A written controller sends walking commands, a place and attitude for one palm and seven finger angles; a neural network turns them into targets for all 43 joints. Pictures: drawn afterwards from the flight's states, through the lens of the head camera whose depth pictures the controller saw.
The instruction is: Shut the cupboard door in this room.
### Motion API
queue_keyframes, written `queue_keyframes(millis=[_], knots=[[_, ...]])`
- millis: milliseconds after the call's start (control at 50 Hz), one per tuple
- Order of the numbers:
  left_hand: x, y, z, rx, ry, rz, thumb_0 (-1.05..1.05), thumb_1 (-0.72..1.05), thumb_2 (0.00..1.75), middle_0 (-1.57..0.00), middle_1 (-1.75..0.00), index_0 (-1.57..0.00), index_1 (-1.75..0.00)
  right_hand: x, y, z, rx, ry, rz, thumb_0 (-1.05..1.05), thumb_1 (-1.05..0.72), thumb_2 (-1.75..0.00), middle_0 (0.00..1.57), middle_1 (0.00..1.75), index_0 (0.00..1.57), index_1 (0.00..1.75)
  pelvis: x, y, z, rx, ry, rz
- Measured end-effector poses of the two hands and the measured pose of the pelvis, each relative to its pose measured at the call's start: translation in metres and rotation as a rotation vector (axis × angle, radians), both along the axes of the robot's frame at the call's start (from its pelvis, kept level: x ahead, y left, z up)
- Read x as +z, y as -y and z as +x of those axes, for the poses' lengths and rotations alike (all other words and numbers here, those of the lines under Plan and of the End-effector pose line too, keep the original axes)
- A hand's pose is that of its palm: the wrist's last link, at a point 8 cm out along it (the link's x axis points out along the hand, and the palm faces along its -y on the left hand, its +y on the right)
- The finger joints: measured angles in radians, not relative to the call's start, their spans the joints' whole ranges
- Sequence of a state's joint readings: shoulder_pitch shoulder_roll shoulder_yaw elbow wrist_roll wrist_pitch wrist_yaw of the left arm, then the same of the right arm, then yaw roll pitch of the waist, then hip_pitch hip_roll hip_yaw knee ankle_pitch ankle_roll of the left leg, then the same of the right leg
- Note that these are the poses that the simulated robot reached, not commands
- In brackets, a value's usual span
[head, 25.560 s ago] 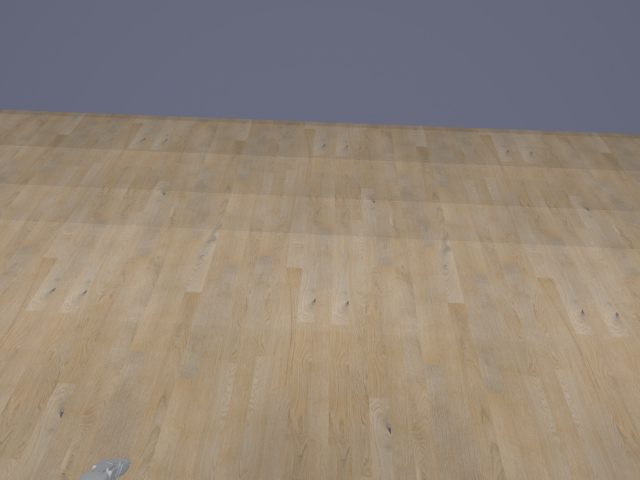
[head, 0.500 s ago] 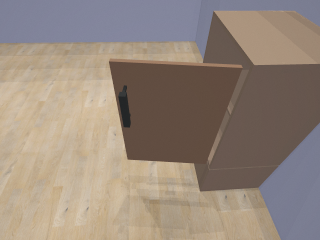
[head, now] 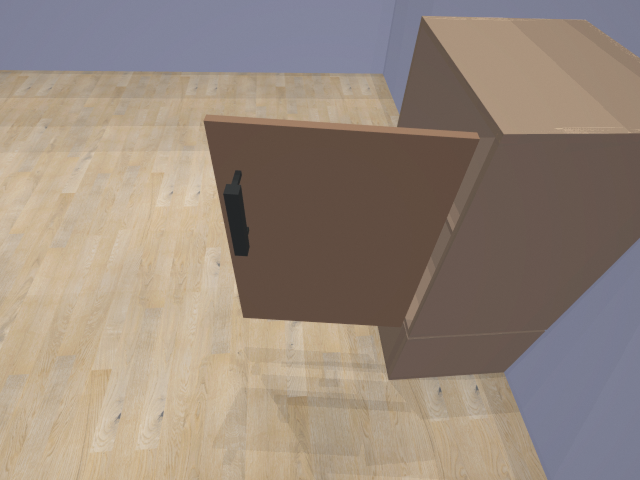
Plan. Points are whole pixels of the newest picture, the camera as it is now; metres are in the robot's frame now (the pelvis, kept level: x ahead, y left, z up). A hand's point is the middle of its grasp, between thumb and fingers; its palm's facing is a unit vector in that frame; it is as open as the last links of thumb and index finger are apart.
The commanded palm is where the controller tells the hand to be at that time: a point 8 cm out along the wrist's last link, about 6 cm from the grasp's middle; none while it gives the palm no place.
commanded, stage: look again from close up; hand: left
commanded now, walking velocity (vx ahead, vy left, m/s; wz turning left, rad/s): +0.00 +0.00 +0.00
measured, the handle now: (239, 214) +0.54 +0.18 -0.03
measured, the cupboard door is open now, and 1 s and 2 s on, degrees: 83 83 83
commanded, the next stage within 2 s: shuffle to correct the standing spot in 0.08 s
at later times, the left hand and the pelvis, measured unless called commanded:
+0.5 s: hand out of the picture +0.00 +0.16 -0.18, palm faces +0.05 -0.99 -0.16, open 7.4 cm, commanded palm none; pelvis +0.04 -0.01 -0.01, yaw +0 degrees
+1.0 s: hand out of the picture +0.09 +0.16 -0.19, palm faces +0.05 -0.98 -0.19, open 7.3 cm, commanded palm none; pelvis +0.08 -0.01 -0.01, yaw +0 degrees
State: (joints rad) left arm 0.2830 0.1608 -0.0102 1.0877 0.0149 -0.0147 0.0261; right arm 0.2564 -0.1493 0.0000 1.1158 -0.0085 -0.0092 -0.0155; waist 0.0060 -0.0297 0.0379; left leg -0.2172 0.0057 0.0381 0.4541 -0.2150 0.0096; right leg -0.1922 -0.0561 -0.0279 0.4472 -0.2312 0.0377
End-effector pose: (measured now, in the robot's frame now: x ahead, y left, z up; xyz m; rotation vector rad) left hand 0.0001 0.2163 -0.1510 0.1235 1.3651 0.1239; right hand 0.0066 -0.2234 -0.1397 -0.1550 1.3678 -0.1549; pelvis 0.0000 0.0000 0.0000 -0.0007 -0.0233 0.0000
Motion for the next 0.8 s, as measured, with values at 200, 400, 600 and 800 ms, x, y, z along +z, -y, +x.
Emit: queue_keyframes(millis=[200, 400, 600, 800], knots=[[0.002, -0.003, 0.007, 0.002, 0.008, 0.012, 0.01, 0.91, 0.9, -0.2, -0.3, -0.2, -0.3, 0.0, 0.0, 0.002, -0.003, -0.005, 0.001, 0.01, -0.93, -0.9, 0.19, 0.3, 0.2, 0.3, 0.001, 0.001, 0.004, 0.0, 0.003, 0.0], [-0.002, 0.001, -0.002, 0.023, -0.044, 0.002, 0.01, 0.91, 0.9, -0.2, -0.3, -0.2, -0.3, -0.006, 0.0, 0.003, -0.017, -0.033, 0.02, 0.0, -0.92, -0.9, 0.19, 0.3, 0.2, 0.3, -0.003, 0.006, 0.021, -0.005, -0.004, 0.004], [-0.011, 0.016, 0.0, 0.068, -0.12, -0.024, 0.01, 0.91, 0.9, -0.2, -0.3, -0.2, -0.3, -0.012, 0.003, 0.03, -0.022, -0.056, 0.012, 0.0, -0.91, -0.9, 0.19, 0.3, 0.2, 0.3, -0.013, 0.011, 0.057, 0.0, -0.02, -0.01], [-0.012, 0.022, 0.056, 0.05, -0.08, -0.005, 0.01, 0.91, 0.9, -0.2, -0.3, -0.2, -0.3, -0.016, 0.006, 0.063, -0.039, -0.048, -0.002, 0.01, -0.92, -0.9, 0.19, 0.3, 0.2, 0.3, -0.013, 0.018, 0.085, -0.016, -0.004, 0.0]])
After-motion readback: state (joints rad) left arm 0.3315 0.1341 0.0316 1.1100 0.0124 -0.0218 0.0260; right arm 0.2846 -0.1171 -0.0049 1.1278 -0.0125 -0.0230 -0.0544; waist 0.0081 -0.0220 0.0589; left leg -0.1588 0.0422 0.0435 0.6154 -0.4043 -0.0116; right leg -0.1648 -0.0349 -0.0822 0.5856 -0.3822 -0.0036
